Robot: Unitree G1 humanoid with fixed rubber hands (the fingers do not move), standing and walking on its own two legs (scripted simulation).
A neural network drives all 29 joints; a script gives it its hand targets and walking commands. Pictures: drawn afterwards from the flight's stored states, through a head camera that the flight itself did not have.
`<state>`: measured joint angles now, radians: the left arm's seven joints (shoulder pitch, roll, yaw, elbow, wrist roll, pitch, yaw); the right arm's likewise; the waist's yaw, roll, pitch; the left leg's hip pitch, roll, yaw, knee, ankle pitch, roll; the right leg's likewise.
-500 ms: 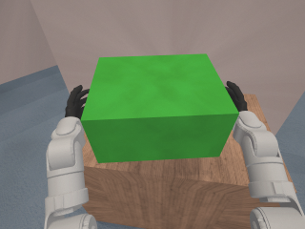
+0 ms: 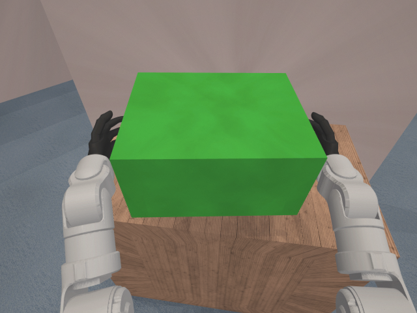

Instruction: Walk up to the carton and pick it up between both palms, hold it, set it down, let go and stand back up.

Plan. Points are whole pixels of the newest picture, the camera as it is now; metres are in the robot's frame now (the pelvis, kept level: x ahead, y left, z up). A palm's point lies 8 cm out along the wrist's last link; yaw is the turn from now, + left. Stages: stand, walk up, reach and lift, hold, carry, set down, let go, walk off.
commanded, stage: hold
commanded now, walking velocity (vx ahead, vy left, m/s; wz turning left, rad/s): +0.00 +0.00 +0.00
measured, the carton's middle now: (213, 140) +0.39 +0.00 +0.15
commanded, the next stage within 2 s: none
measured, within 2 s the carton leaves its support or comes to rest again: neither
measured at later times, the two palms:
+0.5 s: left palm (103, 156) +0.34 +0.20 +0.17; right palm (326, 150) +0.34 -0.21 +0.16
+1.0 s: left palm (104, 153) +0.34 +0.19 +0.17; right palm (326, 151) +0.34 -0.21 +0.16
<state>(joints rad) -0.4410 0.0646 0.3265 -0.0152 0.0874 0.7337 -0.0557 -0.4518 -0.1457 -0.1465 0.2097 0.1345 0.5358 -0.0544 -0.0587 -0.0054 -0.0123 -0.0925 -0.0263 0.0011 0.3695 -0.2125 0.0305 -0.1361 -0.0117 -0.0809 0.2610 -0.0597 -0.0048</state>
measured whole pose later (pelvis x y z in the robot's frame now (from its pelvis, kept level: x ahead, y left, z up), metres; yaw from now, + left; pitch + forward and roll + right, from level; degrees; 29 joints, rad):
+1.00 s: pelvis +0.00 -0.01 +0.00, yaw +0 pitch -3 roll -1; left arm -0.45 0.07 0.34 0.01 0.06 0.70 -0.05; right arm -0.46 -0.14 -0.15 0.19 0.12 0.54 -0.06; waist -0.06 0.00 -0.03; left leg -0.09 -0.02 0.00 0.36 -0.21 0.03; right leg -0.14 -0.01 -0.08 0.27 -0.07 -0.01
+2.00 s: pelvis +0.00 -0.01 +0.00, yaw +0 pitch -3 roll -1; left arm -0.43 0.07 0.33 -0.02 0.06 0.71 -0.05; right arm -0.45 -0.14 -0.15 0.17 0.13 0.54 -0.06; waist -0.06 -0.01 -0.02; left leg -0.10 -0.02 -0.01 0.36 -0.21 0.03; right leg -0.14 -0.01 -0.09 0.27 -0.07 -0.01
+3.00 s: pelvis +0.00 -0.01 +0.00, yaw +0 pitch -3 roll -1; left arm -0.43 0.07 0.33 -0.02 0.06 0.71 -0.05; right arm -0.45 -0.14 -0.15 0.17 0.13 0.54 -0.07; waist -0.06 -0.01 -0.02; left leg -0.10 -0.02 -0.01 0.36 -0.21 0.03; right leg -0.14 -0.01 -0.09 0.27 -0.07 -0.01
